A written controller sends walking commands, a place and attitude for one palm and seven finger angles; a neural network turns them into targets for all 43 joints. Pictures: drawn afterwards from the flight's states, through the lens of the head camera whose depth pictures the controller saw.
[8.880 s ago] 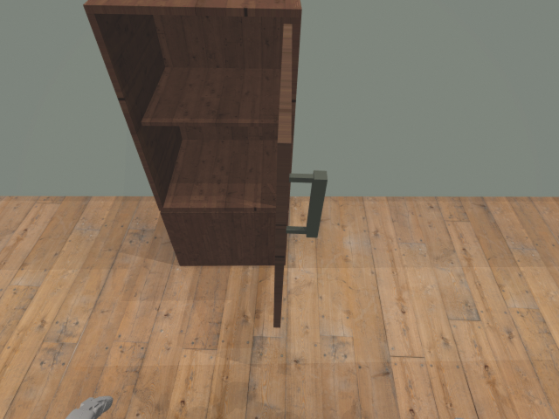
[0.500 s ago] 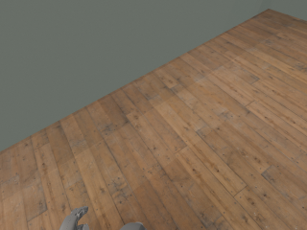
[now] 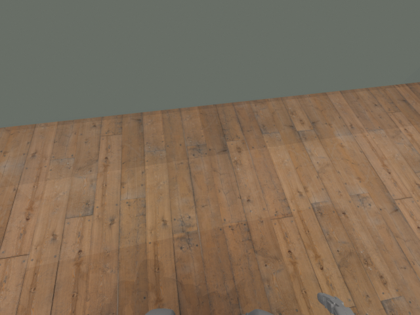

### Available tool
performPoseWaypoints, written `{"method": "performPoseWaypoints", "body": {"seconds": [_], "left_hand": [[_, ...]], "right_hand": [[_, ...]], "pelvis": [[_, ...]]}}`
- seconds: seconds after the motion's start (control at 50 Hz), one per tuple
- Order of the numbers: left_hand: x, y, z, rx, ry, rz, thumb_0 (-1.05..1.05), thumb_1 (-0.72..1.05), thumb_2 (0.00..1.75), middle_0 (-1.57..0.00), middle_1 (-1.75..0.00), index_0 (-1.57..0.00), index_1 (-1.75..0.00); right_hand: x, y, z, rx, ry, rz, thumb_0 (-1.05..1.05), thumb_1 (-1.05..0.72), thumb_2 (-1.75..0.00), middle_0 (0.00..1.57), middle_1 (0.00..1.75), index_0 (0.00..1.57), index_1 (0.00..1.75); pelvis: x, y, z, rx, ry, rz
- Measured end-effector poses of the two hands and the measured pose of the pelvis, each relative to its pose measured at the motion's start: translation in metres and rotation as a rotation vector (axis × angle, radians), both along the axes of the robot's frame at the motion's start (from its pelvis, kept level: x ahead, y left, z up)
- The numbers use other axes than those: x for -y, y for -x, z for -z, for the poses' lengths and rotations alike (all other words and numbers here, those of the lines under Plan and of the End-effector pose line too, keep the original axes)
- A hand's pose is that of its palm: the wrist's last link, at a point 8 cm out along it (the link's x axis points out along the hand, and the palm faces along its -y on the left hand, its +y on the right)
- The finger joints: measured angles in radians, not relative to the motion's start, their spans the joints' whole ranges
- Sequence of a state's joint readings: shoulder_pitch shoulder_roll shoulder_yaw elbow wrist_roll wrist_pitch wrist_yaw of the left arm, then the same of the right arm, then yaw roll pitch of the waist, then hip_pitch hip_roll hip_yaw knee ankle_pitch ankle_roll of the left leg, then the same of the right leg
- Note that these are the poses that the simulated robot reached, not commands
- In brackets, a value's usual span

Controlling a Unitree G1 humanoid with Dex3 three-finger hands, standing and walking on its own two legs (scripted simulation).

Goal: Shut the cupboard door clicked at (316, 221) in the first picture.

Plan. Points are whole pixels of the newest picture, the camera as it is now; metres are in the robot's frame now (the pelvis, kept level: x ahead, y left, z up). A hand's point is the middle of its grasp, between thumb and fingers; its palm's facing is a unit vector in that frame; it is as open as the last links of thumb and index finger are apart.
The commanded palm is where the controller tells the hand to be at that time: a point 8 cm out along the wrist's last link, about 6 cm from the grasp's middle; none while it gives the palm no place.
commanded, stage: walk to a spot facing it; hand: left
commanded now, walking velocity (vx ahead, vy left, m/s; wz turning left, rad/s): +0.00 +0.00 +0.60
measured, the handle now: out of the picture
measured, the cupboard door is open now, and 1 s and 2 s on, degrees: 87 87 87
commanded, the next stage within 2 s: none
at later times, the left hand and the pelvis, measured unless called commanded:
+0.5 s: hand out of the picture +0.11 +0.20 -0.13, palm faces +0.28 -0.92 -0.28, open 7.4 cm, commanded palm none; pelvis +0.05 -0.03 +0.01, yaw +18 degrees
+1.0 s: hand out of the picture +0.01 +0.21 -0.17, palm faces +0.63 -0.74 -0.22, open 7.4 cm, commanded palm none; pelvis +0.19 +0.10 -0.01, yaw +35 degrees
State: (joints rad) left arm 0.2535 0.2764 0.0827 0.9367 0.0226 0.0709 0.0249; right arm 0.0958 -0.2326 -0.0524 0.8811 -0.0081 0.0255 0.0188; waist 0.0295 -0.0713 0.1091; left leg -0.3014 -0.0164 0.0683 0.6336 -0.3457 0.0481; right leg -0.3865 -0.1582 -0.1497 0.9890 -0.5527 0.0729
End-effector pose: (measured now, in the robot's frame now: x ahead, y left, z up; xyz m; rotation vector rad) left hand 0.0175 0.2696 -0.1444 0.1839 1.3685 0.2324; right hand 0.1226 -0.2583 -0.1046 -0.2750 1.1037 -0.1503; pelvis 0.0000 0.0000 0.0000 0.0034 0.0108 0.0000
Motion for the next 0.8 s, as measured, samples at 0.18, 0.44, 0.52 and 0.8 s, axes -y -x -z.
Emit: {"method": "performPoseWaypoints", "body": {"seconds": [0.18,0.44,0.52,0.8], "left_hand": [[-0.014,-0.034,-0.026,0.158,-0.002,-0.05,0.01,0.91,0.9,-0.2,-0.3,-0.2,-0.3],[0.016,-0.077,-0.047,0.308,-0.052,-0.078,0.01,0.91,0.9,-0.2,-0.3,-0.2,-0.3],[0.03,-0.058,-0.052,0.309,-0.072,-0.172,0.01,0.91,0.9,-0.2,-0.3,-0.2,-0.3],[0.08,0.06,-0.032,-0.107,0.051,-0.544,0.01,0.91,0.9,-0.2,-0.3,-0.2,-0.3]], "right_hand": [[-0.028,0.001,-0.011,-0.043,-0.008,-0.063,0.0,-0.9,-0.9,0.2,0.3,0.2,0.3],[0.004,0.026,0.026,-0.21,-0.066,-0.077,0.0,-0.9,-0.9,0.2,0.3,0.21,0.3],[0.015,0.002,0.031,-0.265,-0.06,-0.144,0.0,-0.9,-0.9,0.2,0.3,0.2,0.3],[-0.09,-0.208,0.018,-0.142,-0.056,-0.482,0.0,-0.91,-0.9,0.19,0.3,0.2,0.3]], "pelvis": [[-0.011,-0.004,-0.018,0.001,0.03,-0.106],[0.022,-0.033,-0.009,-0.012,0.004,-0.252],[0.028,-0.051,-0.011,0.005,-0.003,-0.326],[-0.018,-0.13,-0.012,-0.004,-0.016,-0.519]]}}
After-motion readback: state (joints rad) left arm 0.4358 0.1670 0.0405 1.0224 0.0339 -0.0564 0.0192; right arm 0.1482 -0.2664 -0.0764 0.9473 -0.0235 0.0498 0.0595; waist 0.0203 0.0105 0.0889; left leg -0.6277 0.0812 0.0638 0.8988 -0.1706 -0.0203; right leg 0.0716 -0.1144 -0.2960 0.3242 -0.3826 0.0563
